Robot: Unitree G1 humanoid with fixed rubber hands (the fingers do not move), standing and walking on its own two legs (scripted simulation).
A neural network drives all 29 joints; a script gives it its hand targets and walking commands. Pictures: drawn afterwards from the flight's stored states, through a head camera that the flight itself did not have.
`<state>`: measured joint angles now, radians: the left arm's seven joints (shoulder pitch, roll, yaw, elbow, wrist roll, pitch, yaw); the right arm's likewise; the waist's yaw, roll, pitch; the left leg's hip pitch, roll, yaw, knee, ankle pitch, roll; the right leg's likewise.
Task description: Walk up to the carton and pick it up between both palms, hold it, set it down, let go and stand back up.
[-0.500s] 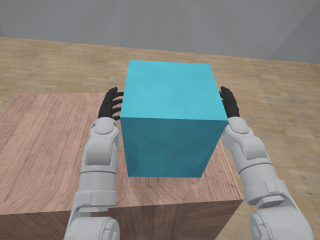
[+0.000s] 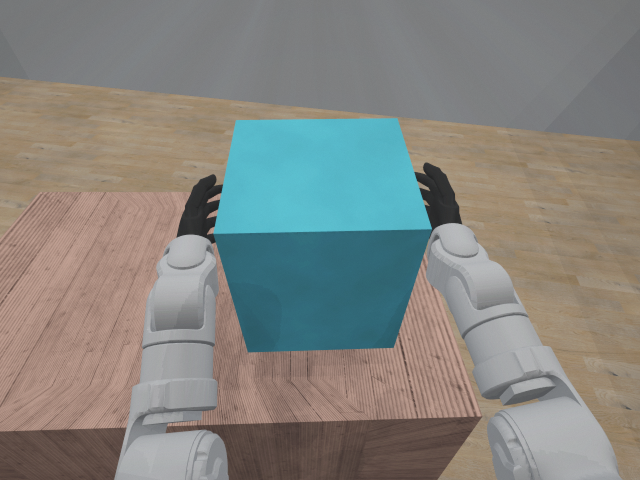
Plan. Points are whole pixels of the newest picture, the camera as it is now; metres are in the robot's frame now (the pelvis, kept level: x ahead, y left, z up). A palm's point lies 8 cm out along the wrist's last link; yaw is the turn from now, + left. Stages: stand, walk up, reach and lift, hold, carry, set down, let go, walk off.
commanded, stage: reach and lift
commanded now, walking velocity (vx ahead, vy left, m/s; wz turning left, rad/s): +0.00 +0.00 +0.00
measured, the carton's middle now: (319, 240) +0.40 +0.00 +0.12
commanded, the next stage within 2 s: hold in 0.10 s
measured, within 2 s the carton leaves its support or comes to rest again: neither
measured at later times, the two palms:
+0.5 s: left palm (191, 232) +0.36 +0.15 +0.18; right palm (448, 225) +0.35 -0.15 +0.19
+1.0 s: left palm (192, 233) +0.35 +0.15 +0.18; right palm (450, 226) +0.34 -0.15 +0.19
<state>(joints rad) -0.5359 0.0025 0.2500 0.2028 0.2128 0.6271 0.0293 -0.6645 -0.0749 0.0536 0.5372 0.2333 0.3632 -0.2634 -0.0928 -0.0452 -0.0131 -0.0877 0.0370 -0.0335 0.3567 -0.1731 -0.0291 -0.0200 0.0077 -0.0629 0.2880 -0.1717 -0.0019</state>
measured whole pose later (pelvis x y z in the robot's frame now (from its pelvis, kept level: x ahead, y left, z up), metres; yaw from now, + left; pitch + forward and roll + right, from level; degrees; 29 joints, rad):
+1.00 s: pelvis -0.01 +0.00 +0.00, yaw -1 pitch -8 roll -1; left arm -0.55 -0.02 0.26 0.11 0.25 0.72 0.01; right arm -0.66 -0.08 0.05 0.46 0.24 0.43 -0.26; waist -0.09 -0.03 0.00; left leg -0.05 0.03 -0.02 0.35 -0.16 -0.02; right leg 0.00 0.00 -0.05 0.29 -0.16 0.00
